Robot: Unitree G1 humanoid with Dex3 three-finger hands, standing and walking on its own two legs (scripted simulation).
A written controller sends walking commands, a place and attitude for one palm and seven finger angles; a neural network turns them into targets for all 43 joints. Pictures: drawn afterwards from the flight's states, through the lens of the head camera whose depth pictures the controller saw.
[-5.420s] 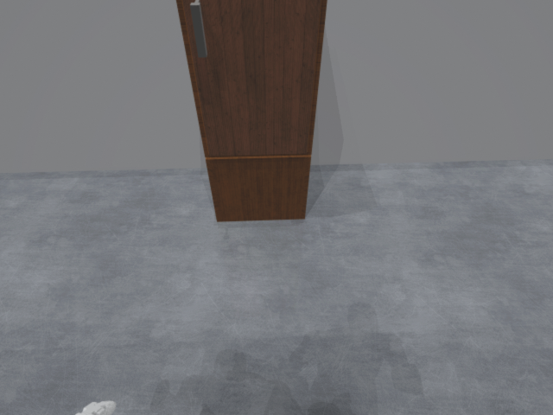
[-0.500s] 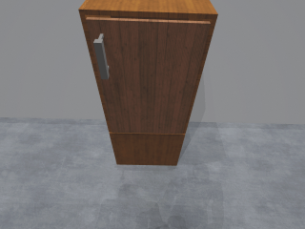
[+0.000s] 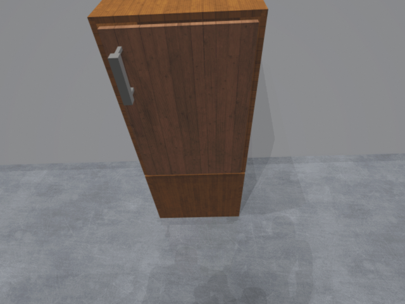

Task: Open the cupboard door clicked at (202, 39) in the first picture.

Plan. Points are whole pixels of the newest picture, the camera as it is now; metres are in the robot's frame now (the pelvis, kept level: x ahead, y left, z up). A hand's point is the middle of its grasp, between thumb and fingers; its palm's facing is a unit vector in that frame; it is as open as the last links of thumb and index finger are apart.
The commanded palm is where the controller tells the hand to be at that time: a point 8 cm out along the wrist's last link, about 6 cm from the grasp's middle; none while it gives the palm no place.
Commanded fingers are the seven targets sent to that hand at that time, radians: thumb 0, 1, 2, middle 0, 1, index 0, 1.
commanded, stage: look again from close up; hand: left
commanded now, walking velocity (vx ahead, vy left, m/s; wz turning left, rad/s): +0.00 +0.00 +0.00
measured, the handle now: (124, 76) +0.63 +0.25 +0.14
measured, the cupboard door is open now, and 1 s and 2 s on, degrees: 0 0 0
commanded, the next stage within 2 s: shuffle to correct the standing spot in 0.02 s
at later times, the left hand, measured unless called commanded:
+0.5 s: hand out of the picture +0.02 +0.16 -0.18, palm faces +0.03 -0.98 -0.17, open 7.4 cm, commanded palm none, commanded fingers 0.00 0.90 0.90 -0.20 -0.30 -0.20 -0.30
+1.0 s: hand out of the picture +0.14 +0.19 -0.19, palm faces +0.08 -0.98 -0.20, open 7.4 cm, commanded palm none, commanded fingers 0.00 0.90 0.90 -0.20 -0.30 -0.20 -0.30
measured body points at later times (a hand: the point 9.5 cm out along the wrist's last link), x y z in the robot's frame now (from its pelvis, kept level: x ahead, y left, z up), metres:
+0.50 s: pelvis +0.05 -0.01 -0.01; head +0.08 -0.01 +0.44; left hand +0.02 +0.22 -0.17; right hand +0.02 -0.23 -0.17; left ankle -0.01 +0.12 -0.74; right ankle +0.00 -0.11 -0.71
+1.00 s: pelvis +0.13 +0.01 -0.01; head +0.18 +0.03 +0.44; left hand +0.14 +0.24 -0.17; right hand +0.23 -0.23 -0.15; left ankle +0.18 +0.12 -0.74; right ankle +0.05 -0.10 -0.67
